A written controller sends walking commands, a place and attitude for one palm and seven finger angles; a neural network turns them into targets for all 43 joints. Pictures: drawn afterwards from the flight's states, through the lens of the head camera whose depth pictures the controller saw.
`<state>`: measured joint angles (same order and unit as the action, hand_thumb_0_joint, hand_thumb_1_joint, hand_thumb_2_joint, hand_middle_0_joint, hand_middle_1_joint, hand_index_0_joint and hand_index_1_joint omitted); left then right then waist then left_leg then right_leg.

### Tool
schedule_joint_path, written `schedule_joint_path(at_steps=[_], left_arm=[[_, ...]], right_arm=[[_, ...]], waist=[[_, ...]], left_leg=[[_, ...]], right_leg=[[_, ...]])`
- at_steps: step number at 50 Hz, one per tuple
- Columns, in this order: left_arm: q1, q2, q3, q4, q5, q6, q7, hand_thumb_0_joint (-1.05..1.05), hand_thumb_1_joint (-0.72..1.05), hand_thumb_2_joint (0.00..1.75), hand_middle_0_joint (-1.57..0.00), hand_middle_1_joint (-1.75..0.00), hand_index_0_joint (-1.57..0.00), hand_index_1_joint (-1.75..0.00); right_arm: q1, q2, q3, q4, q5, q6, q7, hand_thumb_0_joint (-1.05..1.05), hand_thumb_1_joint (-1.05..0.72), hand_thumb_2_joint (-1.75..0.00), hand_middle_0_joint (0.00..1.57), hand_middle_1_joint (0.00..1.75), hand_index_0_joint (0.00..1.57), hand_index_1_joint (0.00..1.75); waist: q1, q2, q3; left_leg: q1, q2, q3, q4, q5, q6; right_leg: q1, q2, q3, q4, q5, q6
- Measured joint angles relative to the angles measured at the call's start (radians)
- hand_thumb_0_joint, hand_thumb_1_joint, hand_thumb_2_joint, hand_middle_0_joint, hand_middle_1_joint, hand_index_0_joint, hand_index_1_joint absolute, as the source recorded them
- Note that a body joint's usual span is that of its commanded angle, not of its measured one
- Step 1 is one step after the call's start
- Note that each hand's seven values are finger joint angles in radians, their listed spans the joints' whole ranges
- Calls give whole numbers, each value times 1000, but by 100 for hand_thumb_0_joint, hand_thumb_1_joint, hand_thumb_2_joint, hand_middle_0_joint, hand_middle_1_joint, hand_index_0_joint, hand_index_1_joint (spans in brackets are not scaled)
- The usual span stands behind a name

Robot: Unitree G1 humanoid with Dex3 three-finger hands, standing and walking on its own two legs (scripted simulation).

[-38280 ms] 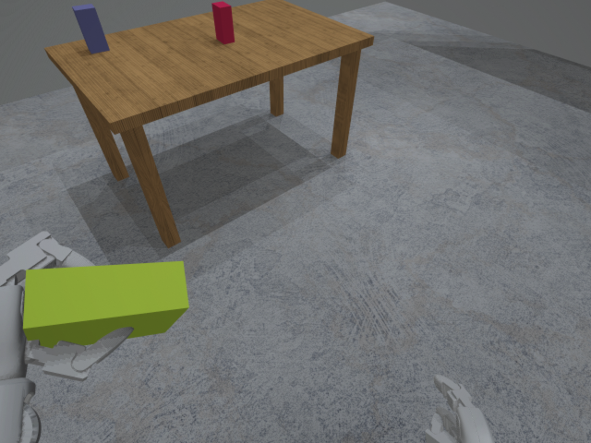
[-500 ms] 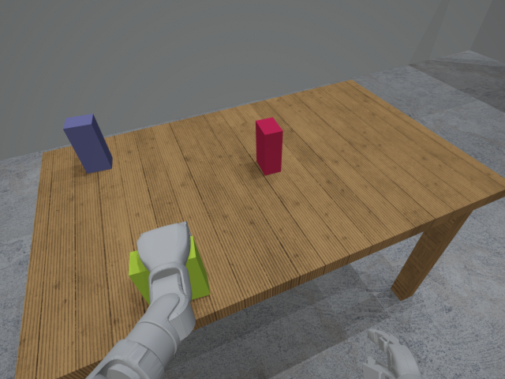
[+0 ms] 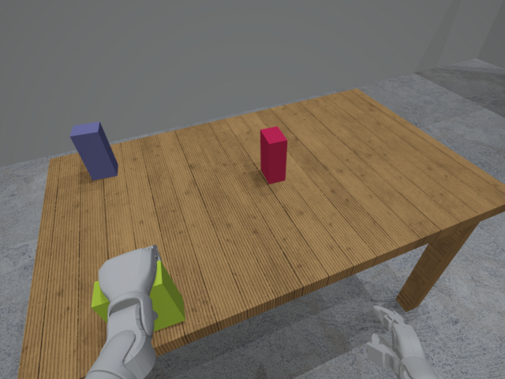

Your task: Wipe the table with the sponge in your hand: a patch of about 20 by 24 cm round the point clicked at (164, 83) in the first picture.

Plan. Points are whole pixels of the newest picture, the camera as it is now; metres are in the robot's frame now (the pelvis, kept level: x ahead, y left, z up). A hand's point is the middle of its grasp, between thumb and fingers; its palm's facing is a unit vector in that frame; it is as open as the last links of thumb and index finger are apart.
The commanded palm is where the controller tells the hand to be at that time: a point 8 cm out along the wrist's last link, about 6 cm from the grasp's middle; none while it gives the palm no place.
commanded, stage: wipe forward along the middle lane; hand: left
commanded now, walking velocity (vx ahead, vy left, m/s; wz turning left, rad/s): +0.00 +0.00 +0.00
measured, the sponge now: (147, 308) +0.25 +0.24 -0.06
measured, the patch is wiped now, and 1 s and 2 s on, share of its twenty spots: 0.90 0.90 0.90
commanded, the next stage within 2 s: slide back across to the first lane in 1.72 s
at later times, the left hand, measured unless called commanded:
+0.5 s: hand (136, 284) +0.27 +0.25 -0.01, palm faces -0.09 -0.05 -0.99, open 9.3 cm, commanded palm +0.26 +0.26 +0.02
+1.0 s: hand (133, 260) +0.32 +0.28 -0.01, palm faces -0.13 +0.01 -0.99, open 9.4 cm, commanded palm +0.32 +0.28 +0.02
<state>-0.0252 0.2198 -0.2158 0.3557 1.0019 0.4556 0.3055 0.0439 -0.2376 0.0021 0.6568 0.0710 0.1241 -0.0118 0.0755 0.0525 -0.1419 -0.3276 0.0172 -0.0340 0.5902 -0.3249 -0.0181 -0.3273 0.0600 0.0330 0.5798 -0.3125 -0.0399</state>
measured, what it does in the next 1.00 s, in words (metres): shifts its weight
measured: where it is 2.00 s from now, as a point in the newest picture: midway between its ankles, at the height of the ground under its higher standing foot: outside the picture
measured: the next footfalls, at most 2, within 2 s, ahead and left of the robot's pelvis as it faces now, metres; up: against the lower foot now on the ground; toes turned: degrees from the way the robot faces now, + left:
none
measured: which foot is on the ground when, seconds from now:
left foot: down 0.00-1.00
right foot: down 0.00-1.00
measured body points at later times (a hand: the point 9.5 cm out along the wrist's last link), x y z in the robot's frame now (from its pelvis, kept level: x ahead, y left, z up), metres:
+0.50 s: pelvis -0.03 +0.00 -0.01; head -0.03 -0.02 +0.44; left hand +0.27 +0.25 +0.04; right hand +0.17 -0.22 -0.12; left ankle -0.01 +0.14 -0.73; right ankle -0.01 -0.10 -0.73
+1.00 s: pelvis -0.06 -0.03 -0.03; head -0.01 -0.05 +0.42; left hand +0.32 +0.27 +0.04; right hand +0.04 -0.29 -0.16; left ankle -0.01 +0.13 -0.73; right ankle -0.01 -0.10 -0.73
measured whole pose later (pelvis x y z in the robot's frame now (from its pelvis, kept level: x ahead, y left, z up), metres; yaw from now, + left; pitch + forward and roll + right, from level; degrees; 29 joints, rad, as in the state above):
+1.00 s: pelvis -0.06 -0.03 -0.03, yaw +1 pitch +13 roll +0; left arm -0.59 0.43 -0.01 1.04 1.02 0.22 0.32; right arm 0.24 -0.27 -0.02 0.74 0.06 0.05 -0.06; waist -0.02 0.07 -0.15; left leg -0.72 0.02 -0.10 0.80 -0.33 0.01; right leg -0.71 0.09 -0.01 0.78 -0.29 -0.07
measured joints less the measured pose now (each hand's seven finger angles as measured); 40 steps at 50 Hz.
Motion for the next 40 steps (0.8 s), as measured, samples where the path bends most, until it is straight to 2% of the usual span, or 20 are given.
schedule_joint_path(at_steps=[8, 15, 23, 32, 40], left_arm=[[6, 18, -7, -4, 17, 2, -9, -1, -45, 108, -79, -148, -83, -149], [-77, 7, -1, 76, 25, -19, -26, -2, -48, 110, -81, -146, -85, -146], [-201, 12, 36, 216, 38, -75, -22, -3, -56, 114, -87, -141, -89, -140], [-352, 51, 86, 413, 30, -124, -5, -1, -60, 116, -90, -137, -92, -137], [-465, 120, 152, 559, 35, -197, 6, 0, -61, 116, -91, -137, -93, -137]], right_arm=[[5, 1, 0, 6, -1, -13, -4, 1, -91, -89, 20, 30, 20, 29], [17, 4, -3, 24, -5, -24, -22, 1, -91, -89, 20, 30, 20, 29], [50, 12, -1, 50, -10, -29, -40, 1, -91, -89, 20, 30, 20, 30], [101, 5, -3, 72, -11, -37, -51, 1, -91, -89, 20, 30, 20, 30], [153, -16, -18, 74, -13, -51, -52, 1, -91, -89, 20, 30, 20, 30]], waist=[[-1, 2, 15], [-5, 4, 22], [-13, 6, 18], [-40, 8, 4], [-69, 13, -8]], left_leg=[[-8, -7, -8, 8, 6, 5], [-52, -17, -16, 30, 14, 8], [-123, -21, -23, 64, 22, 4], [-211, -13, -30, 106, 26, 2], [-299, -1, -35, 156, 17, 12]], right_leg=[[-1, -7, -7, 0, 5, 6], [-41, -16, -16, 23, 8, 10], [-113, -18, -24, 64, 10, 9], [-204, -9, -33, 111, 15, -1], [-293, 6, -40, 159, 16, -15]])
